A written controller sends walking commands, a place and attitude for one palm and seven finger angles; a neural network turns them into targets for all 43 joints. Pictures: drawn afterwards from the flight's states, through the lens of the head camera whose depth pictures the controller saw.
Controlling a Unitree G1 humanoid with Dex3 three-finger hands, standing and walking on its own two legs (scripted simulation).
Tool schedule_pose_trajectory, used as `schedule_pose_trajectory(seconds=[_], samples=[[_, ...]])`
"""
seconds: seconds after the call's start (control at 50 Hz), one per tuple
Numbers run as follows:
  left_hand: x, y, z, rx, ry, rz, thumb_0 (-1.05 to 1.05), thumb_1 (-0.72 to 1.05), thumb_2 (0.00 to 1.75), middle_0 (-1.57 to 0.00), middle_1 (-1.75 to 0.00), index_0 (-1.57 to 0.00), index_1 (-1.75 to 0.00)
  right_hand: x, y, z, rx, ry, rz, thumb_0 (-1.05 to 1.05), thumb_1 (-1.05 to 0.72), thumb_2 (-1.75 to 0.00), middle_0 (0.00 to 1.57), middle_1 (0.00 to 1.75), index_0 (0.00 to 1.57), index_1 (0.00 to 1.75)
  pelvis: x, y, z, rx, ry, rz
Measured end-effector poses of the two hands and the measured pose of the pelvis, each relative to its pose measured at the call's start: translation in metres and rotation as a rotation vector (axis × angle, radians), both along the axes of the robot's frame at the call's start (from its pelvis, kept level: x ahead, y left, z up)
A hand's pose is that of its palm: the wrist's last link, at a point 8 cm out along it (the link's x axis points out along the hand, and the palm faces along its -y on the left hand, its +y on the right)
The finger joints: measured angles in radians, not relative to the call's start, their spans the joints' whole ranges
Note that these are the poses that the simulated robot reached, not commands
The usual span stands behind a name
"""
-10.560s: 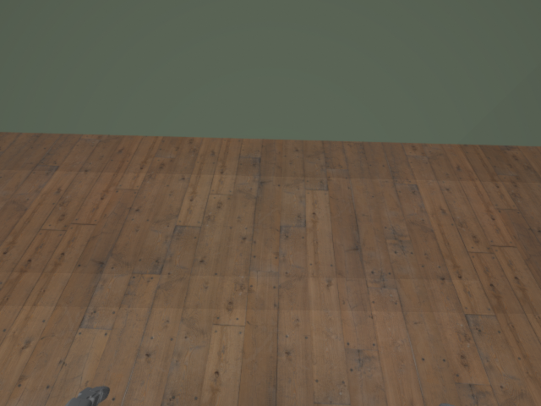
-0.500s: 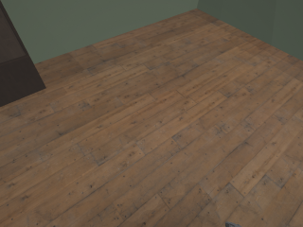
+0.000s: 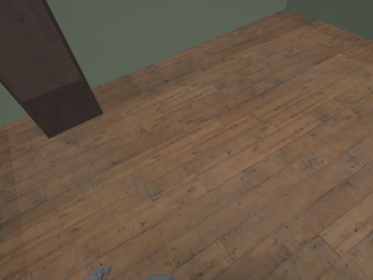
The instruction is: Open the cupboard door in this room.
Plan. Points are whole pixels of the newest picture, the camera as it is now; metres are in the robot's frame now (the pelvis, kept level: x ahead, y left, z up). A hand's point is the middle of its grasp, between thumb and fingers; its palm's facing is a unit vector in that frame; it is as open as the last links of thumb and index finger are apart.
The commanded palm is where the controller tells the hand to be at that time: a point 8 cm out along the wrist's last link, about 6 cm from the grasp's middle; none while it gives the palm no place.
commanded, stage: turn or walk to find it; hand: left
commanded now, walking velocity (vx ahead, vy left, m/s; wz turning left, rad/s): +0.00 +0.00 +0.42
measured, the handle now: out of the picture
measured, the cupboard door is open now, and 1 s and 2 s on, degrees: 0 0 0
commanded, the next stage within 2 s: stand and wait in 0.06 s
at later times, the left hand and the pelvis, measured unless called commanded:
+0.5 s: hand out of the picture -0.07 +0.20 -0.18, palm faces +0.18 -0.96 -0.21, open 7.4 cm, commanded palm none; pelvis -0.01 +0.02 +0.00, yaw +5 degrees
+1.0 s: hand out of the picture -0.03 +0.23 -0.17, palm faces +0.21 -0.95 -0.23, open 7.4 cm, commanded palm none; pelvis -0.05 +0.02 +0.00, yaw +12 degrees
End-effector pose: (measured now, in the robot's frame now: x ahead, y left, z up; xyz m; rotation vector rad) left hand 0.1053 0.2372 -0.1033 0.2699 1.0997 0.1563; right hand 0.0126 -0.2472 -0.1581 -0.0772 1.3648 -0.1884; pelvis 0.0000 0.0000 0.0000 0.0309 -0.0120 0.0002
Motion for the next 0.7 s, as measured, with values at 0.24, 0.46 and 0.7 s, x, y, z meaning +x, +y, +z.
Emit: schedule_pose_trajectory(seconds=[0.24, 0.46, 0.7], samples=[[-0.090, -0.009, -0.008, -0.031, 0.130, 0.175, 0.00, 0.92, 0.90, -0.20, -0.30, -0.20, -0.30, 0.022, -0.014, 0.013, -0.025, 0.030, 0.129, 0.01, -0.91, -0.90, 0.20, 0.30, 0.20, 0.30, -0.005, -0.011, 0.009, 0.011, 0.006, 0.093], [-0.178, 0.014, -0.045, -0.110, 0.325, 0.284, 0.00, 0.91, 0.90, -0.20, -0.30, -0.20, -0.30, 0.081, 0.048, 0.028, -0.050, -0.156, 0.250, 0.00, -0.91, -0.90, 0.20, 0.30, 0.20, 0.30, -0.014, 0.018, -0.001, -0.017, -0.012, 0.092], [-0.175, 0.002, -0.039, -0.124, 0.282, 0.255, 0.00, 0.91, 0.90, -0.20, -0.30, -0.19, -0.30, 0.069, 0.057, 0.020, -0.008, -0.180, 0.214, -0.02, -0.94, -0.90, 0.21, 0.30, 0.20, 0.30, -0.025, 0.020, 0.001, -0.024, -0.034, 0.112]])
